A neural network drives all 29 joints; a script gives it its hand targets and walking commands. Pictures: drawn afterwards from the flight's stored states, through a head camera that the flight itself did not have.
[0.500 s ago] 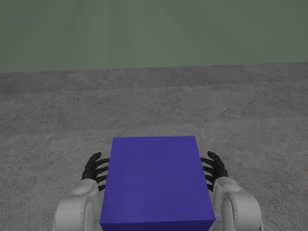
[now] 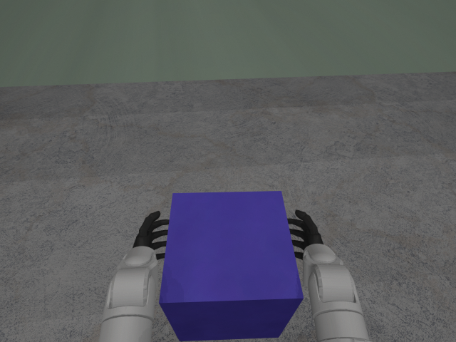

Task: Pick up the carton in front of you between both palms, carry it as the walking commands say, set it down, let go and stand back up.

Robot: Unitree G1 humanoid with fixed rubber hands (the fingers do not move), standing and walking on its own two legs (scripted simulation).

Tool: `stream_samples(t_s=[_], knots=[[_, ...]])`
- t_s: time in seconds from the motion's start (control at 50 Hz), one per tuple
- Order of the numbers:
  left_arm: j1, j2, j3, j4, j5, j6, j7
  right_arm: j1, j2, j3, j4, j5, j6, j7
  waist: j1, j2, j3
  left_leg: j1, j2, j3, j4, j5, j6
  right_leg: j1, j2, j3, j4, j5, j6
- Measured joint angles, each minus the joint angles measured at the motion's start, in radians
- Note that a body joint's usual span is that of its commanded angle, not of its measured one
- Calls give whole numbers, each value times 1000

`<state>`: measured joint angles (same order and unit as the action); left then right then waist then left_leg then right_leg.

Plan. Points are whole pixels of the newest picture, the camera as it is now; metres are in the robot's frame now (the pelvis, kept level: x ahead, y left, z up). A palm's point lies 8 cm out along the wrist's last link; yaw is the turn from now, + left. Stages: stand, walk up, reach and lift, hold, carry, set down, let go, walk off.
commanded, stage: carry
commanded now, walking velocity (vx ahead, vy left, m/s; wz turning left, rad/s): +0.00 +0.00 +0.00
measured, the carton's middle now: (228, 269) +0.29 +0.00 -0.06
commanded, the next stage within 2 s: hold in 0.94 s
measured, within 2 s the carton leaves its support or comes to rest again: neither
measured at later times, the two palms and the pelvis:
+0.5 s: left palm (150, 246) +0.29 +0.14 +0.04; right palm (318, 244) +0.29 -0.16 +0.04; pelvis +0.00 -0.01 +0.00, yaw +0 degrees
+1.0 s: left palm (155, 249) +0.29 +0.13 +0.04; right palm (325, 248) +0.28 -0.17 +0.04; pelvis +0.00 -0.02 +0.00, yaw -2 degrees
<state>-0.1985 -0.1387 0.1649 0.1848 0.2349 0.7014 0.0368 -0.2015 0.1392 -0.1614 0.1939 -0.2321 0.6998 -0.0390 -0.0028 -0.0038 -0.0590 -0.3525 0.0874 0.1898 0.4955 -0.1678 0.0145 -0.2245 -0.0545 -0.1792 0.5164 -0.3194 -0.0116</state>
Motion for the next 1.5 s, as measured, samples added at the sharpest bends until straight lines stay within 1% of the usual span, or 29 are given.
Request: stream_samples(t_s=[0.08, 0.2, 0.36, 0.94, 0.96, 0.98, 1.02, 1.08, 1.12, 1.14, 1.18, 1.24, 1.34, 1.44, 1.5], knots=[[-12, -2, 9, -8, -5, -26, 1, -13, 2, -6, -6, 3, -27, -1, 0, -1, 14, -6, 2, 0, 4, 0, -2, -7, 0, 0, 8, -3, -2], [-9, -2, -1, -67, -15, 9, 1, -8, 2, 3, -67, 16, 8, -3, 3, -1, 10, -11, 4, -1, 13, -7, -6, -14, 0, 0, 20, -12, -4], [-8, -2, -1, -44, -4, 34, -4, -5, 1, 3, -49, 4, 36, 2, 2, -1, -9, -3, 8, -3, 18, -14, -12, -4, 3, -1, 23, -21, -8], [-18, -4, 9, -31, 1, 34, -8, -14, 3, -1, -41, -6, 40, 4, 2, 1, -9, 0, 21, -9, 11, -1, -30, -8, 14, -7, 29, -21, -25], [-17, -4, 9, -36, 3, 31, -8, -16, 4, -2, -38, -7, 34, 6, 5, -3, 13, 26, 9, -29, -6, 21, -25, 13, 17, 1, 20, -15, -33], [-9, -3, 7, -48, 6, 29, -8, -16, 4, 3, -33, -10, 24, 9, 14, -8, 39, 63, -12, -78, -32, 19, -23, 42, 24, 28, -1, -4, -40], [13, 1, 6, -65, 6, 22, -9, -14, 4, 17, -19, -17, 7, 14, 26, -10, 77, 126, -38, -169, -79, 46, -26, 94, 43, 70, -55, 27, -26], [19, 2, 8, -52, 5, 13, -8, -18, 4, 12, 5, -22, -5, 19, 19, -4, 104, 185, -49, -249, -122, 35, -33, 144, 65, 116, -114, 67, -23], [8, 1, 8, -31, 10, 8, -9, -21, 5, 0, 13, -23, -7, 20, 8, 6, 111, 209, -50, -282, -132, 26, -49, 160, 79, 142, -129, 81, -22], [0, -1, 8, -19, 14, 7, -10, -21, 5, -6, 15, -23, -7, 20, 2, 7, 113, 216, -51, -285, -131, 26, -56, 166, 82, 154, -132, 86, -20], [-20, -4, 11, 8, 25, 6, -14, -23, 5, -19, 20, -25, -3, 19, -6, 6, 111, 228, -56, -286, -130, 24, -57, 171, 84, 177, -133, 92, -13], [-54, -11, 26, 52, 47, 7, -21, -37, 7, -41, 40, -31, 3, 19, -9, -1, 102, 239, -64, -275, -127, 21, -56, 170, 82, 209, -126, 96, -2], [-90, -20, 59, 97, 75, 15, -31, -69, 15, -77, 89, -47, 5, 32, 1, -18, 85, 246, -80, -252, -121, 20, -44, 164, 72, 247, -116, 101, 17], [-101, -23, 83, 110, 88, 24, -36, -97, 22, -97, 134, -69, 1, 49, 10, -29, 74, 245, -96, -236, -114, 20, -26, 162, 57, 270, -116, 106, 33], [-105, -24, 92, 113, 91, 27, -39, -110, 25, -109, 152, -81, -3, 56, 11, -31, 70, 242, -106, -229, -109, 18, -17, 161, 51, 281, -115, 106, 36]])
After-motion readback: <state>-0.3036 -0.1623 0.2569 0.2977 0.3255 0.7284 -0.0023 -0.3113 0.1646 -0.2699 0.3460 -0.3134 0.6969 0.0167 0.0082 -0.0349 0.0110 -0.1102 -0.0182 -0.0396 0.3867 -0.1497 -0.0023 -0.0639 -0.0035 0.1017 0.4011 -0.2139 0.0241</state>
